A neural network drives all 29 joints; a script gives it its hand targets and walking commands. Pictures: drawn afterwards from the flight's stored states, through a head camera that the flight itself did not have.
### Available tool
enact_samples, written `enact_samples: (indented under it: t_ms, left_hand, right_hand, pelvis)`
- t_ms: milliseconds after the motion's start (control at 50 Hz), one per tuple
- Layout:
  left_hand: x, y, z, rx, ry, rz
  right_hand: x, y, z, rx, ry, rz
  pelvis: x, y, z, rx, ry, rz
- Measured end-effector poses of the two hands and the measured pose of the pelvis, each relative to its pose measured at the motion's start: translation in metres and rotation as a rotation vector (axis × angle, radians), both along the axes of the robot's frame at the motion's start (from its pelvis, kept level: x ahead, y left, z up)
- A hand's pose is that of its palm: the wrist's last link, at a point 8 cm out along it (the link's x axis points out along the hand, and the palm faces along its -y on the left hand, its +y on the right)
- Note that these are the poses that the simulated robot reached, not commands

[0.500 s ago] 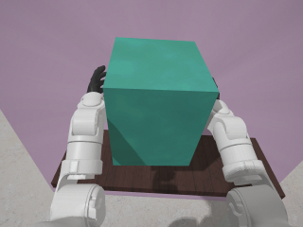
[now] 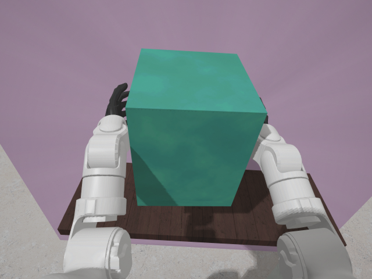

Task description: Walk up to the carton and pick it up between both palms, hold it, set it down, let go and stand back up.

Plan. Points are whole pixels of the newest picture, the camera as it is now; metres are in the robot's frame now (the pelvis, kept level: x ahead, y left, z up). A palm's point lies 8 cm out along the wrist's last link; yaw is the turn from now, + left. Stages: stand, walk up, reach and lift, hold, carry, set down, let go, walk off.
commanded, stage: hold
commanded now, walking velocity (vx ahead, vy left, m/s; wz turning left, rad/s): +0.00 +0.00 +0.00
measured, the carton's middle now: (187, 129) +0.37 +0.01 +0.18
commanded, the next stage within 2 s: none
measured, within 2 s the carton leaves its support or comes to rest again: neither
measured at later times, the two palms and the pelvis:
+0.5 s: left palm (112, 123) +0.37 +0.16 +0.19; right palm (252, 129) +0.37 -0.13 +0.19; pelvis +0.00 +0.00 +0.00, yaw +1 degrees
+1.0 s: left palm (115, 120) +0.37 +0.15 +0.20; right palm (256, 129) +0.36 -0.14 +0.19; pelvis -0.01 +0.00 +0.00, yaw +0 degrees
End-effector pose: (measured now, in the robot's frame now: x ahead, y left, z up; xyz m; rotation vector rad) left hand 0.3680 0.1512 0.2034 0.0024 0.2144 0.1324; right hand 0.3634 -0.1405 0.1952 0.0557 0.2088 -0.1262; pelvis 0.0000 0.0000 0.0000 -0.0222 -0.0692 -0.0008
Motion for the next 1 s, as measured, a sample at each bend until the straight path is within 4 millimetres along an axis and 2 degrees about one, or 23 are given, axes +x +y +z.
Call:
enact_samples:
  t_ms: [320, 480, 620, 1000]
  left_hand:
    - [-0.005, 0.007, 0.003, 0.024, -0.038, 0.008]
    - [0.001, 0.008, -0.009, 0.020, 0.026, 0.003]
    - [-0.003, 0.006, -0.005, 0.014, -0.023, 0.004]
    - [-0.002, 0.001, 0.001, 0.043, -0.011, 0.003]
  right_hand:
    - [-0.001, 0.007, 0.004, 0.011, -0.038, 0.011]
    - [0.002, 0.008, -0.007, -0.013, 0.022, 0.010]
    - [-0.002, 0.006, 0.000, 0.004, -0.027, 0.002]
    - [-0.001, 0.001, -0.003, 0.010, -0.017, 0.008]
  pelvis:
    - [-0.001, 0.004, -0.001, -0.008, -0.010, 0.013]
    - [-0.005, 0.004, 0.000, -0.003, 0.000, 0.006]
    - [-0.005, 0.005, -0.001, -0.010, 0.011, 0.009]
    - [-0.005, 0.004, -0.001, -0.006, 0.007, 0.001]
